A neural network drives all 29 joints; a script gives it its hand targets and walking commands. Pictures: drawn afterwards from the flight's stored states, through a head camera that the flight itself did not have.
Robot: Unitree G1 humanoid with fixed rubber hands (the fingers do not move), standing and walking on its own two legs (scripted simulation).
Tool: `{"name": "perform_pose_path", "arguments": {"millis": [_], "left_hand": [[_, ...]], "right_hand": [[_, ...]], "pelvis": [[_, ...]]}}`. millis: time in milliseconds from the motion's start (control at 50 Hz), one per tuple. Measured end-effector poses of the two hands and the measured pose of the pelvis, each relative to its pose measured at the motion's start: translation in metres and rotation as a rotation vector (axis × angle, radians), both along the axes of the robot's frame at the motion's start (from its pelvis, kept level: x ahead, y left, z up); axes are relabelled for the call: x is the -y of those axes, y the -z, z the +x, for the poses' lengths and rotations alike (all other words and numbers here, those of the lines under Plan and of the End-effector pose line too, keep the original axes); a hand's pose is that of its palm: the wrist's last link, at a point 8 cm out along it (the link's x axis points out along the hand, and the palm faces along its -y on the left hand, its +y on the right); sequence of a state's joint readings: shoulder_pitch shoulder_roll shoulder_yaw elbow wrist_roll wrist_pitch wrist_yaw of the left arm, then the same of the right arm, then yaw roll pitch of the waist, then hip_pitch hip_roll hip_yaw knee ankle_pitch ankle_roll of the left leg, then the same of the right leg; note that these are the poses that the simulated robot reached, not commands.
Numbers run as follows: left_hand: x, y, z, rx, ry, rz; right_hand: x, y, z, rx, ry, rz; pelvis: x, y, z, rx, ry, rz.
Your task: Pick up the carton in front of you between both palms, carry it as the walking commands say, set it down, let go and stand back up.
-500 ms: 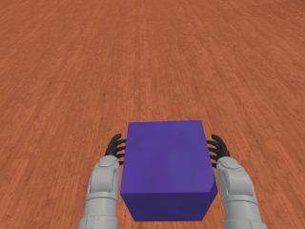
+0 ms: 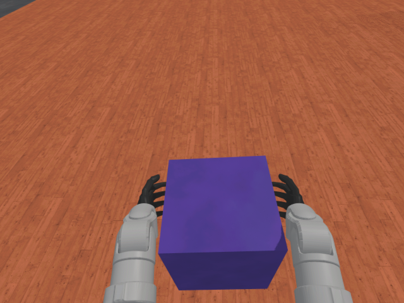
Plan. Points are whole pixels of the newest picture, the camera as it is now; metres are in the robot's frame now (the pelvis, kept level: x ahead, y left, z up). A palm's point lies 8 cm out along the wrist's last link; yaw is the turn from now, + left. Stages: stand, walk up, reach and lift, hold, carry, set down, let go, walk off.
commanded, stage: hold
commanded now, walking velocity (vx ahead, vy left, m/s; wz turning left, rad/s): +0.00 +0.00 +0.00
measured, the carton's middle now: (219, 226) +0.29 +0.00 -0.04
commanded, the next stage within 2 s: set down in 0.54 s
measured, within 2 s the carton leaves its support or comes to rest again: neither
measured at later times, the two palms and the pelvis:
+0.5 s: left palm (156, 213) +0.28 +0.13 +0.05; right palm (308, 213) +0.28 -0.17 +0.05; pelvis -0.02 -0.03 +0.00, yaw +1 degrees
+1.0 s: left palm (166, 215) +0.33 +0.13 -0.05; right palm (291, 218) +0.33 -0.17 -0.06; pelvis -0.02 -0.01 -0.02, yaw +0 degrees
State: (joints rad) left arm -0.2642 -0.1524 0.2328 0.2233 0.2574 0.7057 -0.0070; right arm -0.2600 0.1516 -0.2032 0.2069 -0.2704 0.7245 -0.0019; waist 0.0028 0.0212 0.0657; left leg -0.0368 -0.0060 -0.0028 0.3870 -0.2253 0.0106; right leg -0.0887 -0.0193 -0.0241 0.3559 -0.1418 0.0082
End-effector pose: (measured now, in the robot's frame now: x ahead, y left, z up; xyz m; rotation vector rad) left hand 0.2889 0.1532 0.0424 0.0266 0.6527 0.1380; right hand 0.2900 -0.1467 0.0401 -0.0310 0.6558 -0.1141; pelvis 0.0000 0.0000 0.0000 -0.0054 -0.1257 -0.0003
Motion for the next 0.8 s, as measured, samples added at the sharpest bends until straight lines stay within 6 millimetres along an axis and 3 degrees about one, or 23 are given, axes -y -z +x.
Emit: {"name": "perform_pose_path", "arguments": {"millis": [220,440,660,800], "left_hand": [[0.019,-0.003,-0.011,0.001,0.014,0.004],[0.023,-0.007,-0.014,0.008,-0.008,0.0],[0.021,-0.007,-0.002,0.007,-0.016,-0.003],[0.019,0.009,0.019,-0.01,-0.027,-0.019]], "right_hand": [[0.019,0.0,-0.016,0.001,0.018,0.012],[0.024,-0.004,-0.013,0.008,0.002,0.022],[0.021,-0.004,0.001,0.006,0.001,0.03],[0.019,0.014,0.02,-0.013,0.024,0.058]], "pelvis": [[0.014,0.002,-0.016,0.029,-0.004,0.005],[0.024,0.003,-0.018,0.037,-0.019,0.005],[0.024,0.002,-0.009,0.025,-0.025,0.001],[0.017,0.006,-0.007,-0.015,-0.019,-0.001]]}}
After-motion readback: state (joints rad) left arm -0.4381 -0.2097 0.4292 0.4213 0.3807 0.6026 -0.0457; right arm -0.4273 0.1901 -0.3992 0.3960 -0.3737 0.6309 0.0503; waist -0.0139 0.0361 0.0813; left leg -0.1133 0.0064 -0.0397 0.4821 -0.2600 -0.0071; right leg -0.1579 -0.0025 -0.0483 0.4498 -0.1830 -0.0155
